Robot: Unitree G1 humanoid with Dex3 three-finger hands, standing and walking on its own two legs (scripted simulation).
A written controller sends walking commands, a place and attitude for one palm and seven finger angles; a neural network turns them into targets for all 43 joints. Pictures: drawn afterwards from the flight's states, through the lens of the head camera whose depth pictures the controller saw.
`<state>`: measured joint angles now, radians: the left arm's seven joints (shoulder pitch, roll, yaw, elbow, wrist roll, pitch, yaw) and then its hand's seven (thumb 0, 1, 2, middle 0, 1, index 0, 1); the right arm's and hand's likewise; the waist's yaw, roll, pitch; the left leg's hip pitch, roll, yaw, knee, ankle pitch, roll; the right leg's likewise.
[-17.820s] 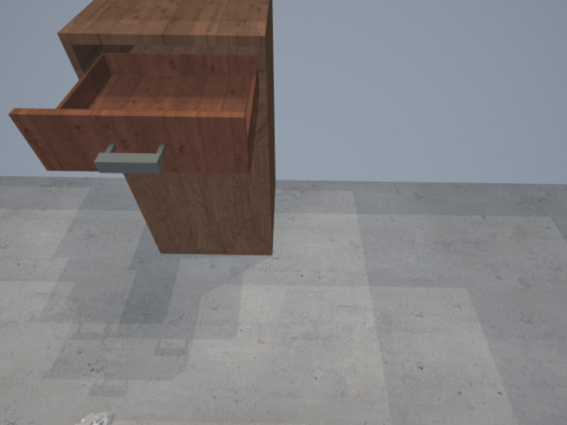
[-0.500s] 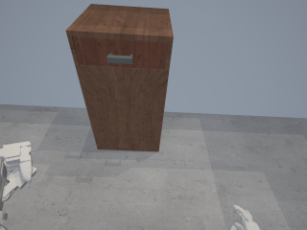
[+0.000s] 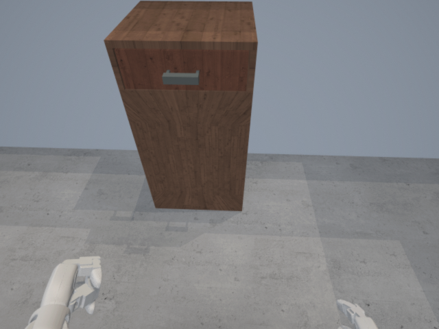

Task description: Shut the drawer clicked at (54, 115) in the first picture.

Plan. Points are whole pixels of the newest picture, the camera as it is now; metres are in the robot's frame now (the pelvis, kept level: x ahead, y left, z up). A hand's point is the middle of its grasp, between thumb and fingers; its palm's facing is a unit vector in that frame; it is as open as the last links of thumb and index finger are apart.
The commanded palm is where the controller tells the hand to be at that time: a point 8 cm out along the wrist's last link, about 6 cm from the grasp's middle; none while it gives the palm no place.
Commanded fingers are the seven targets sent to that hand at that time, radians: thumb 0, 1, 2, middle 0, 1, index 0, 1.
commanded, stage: let the arm hang, fingers relaxed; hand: left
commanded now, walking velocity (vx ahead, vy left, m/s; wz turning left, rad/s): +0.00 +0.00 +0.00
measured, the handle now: (182, 75) +0.85 +0.17 +0.06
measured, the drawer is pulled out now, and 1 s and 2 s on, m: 0.00 0.00 0.00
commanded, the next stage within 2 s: look to check the result in 0.96 s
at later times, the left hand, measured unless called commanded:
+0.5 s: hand out of the picture -0.09 +0.17 -0.15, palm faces +0.02 -0.97 -0.24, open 5.9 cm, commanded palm none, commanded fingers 0.00 0.90 0.90 -0.20 -0.30 -0.20 -0.30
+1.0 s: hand out of the picture +0.03 +0.10 -0.17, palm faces +0.05 -0.99 -0.16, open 7.4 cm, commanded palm none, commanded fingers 0.00 0.90 0.90 -0.20 -0.30 -0.20 -0.30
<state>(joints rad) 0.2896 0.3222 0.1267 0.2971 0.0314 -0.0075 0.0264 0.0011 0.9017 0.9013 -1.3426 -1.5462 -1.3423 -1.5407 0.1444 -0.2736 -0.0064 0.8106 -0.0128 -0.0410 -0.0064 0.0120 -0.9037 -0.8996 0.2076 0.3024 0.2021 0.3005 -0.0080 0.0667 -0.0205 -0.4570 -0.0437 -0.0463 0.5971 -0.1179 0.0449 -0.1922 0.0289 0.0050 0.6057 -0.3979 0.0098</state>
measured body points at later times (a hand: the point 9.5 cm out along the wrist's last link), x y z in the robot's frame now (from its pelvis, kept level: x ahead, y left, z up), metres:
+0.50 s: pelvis +0.02 -0.02 +0.01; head +0.03 -0.03 +0.46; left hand -0.09 +0.22 -0.13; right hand -0.01 -0.25 -0.15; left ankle +0.12 +0.08 -0.72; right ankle -0.04 -0.13 -0.72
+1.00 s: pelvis +0.05 -0.04 +0.01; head +0.06 -0.04 +0.46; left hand +0.02 +0.16 -0.15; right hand +0.02 -0.25 -0.15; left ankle +0.12 +0.08 -0.72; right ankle -0.04 -0.13 -0.72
